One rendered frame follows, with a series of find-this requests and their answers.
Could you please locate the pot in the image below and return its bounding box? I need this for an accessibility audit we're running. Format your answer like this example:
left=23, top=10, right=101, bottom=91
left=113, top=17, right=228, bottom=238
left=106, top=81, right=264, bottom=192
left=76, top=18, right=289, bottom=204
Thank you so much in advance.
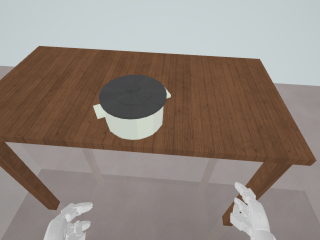
left=93, top=88, right=171, bottom=140

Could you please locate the left robot hand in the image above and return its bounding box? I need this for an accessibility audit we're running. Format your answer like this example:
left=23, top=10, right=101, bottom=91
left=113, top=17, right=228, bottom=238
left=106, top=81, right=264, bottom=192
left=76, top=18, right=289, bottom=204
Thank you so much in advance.
left=43, top=202, right=93, bottom=240

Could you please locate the right robot hand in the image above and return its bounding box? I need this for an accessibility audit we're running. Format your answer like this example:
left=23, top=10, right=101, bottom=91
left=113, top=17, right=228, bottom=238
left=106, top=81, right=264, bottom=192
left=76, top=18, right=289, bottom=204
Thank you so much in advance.
left=230, top=182, right=270, bottom=237

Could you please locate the knob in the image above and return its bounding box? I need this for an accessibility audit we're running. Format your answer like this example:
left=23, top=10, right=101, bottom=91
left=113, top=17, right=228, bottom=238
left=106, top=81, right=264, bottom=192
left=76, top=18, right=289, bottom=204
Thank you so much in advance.
left=125, top=82, right=140, bottom=94

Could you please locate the lid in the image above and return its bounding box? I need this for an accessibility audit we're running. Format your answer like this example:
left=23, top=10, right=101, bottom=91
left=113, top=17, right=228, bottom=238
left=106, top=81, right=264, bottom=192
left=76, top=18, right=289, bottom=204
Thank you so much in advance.
left=99, top=74, right=167, bottom=120

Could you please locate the right robot forearm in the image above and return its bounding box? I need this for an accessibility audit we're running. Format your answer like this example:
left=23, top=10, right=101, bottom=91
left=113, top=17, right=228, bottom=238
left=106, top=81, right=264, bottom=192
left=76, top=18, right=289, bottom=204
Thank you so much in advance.
left=250, top=230, right=276, bottom=240

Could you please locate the table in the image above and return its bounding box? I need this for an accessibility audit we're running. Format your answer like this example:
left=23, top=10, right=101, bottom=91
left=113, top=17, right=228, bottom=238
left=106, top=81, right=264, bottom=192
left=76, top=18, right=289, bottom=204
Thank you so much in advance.
left=0, top=46, right=317, bottom=226

